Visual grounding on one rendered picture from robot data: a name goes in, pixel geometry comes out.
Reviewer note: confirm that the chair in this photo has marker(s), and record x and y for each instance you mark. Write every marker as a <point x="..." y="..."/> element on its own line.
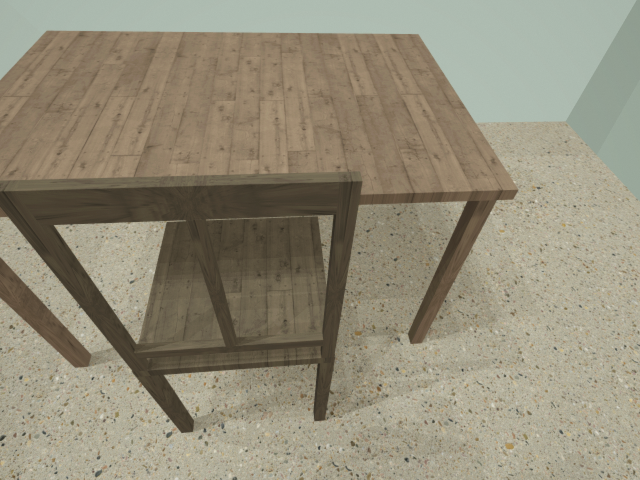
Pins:
<point x="226" y="294"/>

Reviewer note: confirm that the table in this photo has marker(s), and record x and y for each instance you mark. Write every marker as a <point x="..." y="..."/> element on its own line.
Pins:
<point x="111" y="104"/>

